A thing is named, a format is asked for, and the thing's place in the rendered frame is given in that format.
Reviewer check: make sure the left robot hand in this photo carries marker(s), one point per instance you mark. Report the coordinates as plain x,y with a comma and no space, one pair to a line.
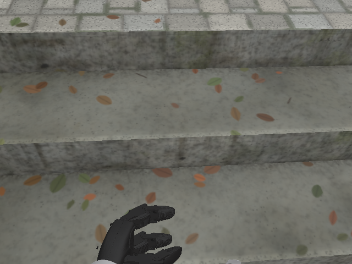
121,246

